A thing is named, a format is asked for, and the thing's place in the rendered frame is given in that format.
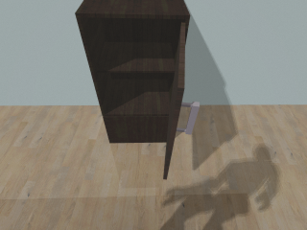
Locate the cupboard door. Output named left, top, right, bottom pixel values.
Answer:
left=163, top=22, right=186, bottom=180

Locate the handle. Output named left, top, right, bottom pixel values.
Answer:
left=177, top=102, right=200, bottom=135

